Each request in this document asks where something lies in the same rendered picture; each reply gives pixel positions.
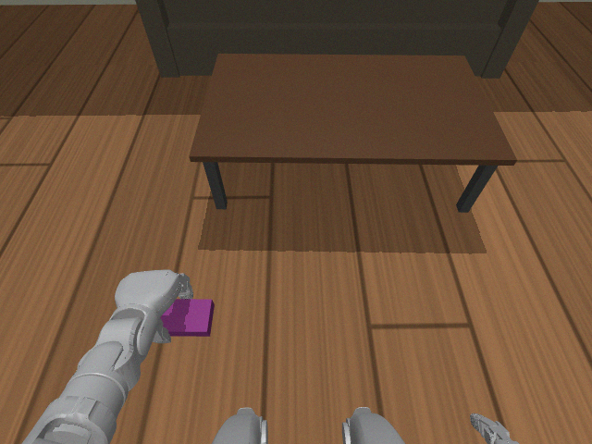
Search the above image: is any left robot arm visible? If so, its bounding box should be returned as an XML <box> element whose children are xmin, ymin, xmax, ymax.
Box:
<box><xmin>21</xmin><ymin>304</ymin><xmax>159</xmax><ymax>444</ymax></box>

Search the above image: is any right robot hand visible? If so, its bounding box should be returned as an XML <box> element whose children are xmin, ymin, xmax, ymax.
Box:
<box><xmin>470</xmin><ymin>413</ymin><xmax>519</xmax><ymax>444</ymax></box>

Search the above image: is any sofa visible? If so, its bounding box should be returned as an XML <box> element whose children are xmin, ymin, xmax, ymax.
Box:
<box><xmin>135</xmin><ymin>0</ymin><xmax>539</xmax><ymax>79</ymax></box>

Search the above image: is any coffee table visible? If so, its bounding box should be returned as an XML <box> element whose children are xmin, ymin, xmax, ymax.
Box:
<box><xmin>189</xmin><ymin>54</ymin><xmax>517</xmax><ymax>213</ymax></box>

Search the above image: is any small box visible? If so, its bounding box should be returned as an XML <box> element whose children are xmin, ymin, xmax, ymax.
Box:
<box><xmin>160</xmin><ymin>299</ymin><xmax>215</xmax><ymax>337</ymax></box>

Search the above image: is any left robot hand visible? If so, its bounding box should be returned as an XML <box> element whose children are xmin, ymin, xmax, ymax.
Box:
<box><xmin>115</xmin><ymin>269</ymin><xmax>193</xmax><ymax>343</ymax></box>

